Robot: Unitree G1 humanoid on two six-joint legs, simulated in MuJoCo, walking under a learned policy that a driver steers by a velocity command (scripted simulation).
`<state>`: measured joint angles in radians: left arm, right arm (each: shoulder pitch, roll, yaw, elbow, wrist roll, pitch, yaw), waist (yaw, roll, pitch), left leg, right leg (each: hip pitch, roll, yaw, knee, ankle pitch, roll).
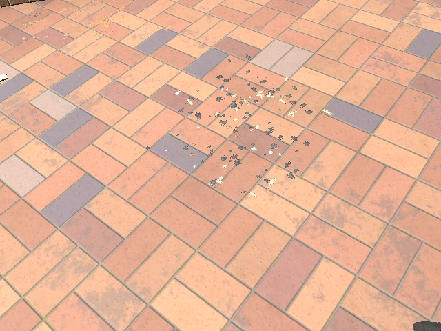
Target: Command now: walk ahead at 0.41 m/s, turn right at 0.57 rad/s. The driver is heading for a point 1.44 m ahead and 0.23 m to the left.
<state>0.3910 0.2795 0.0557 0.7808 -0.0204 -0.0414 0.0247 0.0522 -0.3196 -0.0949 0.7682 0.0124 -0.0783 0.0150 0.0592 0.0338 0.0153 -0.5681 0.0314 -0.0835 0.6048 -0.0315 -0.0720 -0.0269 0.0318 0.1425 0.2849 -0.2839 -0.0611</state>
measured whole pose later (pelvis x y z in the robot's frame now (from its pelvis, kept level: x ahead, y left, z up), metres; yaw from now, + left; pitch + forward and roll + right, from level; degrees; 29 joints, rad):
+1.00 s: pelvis +0.52 +0.00 -0.01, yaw +15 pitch +1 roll -3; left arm 0.34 0.30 0.08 0.81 -0.01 -0.08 0.00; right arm 0.08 -0.29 -0.05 0.66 0.02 -0.02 0.05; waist 0.10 0.04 0.05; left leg -0.64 0.09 0.00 0.68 -0.03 0.03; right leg 0.08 0.00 -0.23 0.23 -0.32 0.01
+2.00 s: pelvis +1.08 +0.18 -0.01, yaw +9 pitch +2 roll +0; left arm 0.35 0.30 0.06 0.73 -0.02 -0.04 0.01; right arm 0.06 -0.29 -0.03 0.67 -0.01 -0.10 0.01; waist 0.08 0.03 0.03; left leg -0.61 0.04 -0.12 0.56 0.03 -0.07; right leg -0.12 0.12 0.17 0.37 -0.27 -0.08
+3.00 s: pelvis +1.39 +0.23 -0.02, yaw -4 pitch -1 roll +0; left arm 0.18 0.23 0.04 0.82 0.02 0.01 0.01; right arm 0.22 -0.24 -0.02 0.92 -0.01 -0.01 -0.02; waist 0.00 -0.01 0.02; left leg -0.21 0.03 -0.01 0.54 -0.32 -0.02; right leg -0.29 0.01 0.02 0.51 -0.20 0.00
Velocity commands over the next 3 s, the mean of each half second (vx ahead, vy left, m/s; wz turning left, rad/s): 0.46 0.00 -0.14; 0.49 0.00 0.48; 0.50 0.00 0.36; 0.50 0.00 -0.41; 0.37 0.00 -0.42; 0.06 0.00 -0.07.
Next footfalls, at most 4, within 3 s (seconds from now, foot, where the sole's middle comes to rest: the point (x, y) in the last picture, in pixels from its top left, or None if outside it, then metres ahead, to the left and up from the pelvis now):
0.14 left None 0.23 0.15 -0.79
0.58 right None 0.47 -0.13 -0.79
1.08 left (210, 260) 0.71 0.17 -0.79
1.62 right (236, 174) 1.07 0.10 -0.79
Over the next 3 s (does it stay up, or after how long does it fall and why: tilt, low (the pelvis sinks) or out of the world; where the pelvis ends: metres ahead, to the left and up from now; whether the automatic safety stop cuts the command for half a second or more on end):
stays up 1.39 0.23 -0.02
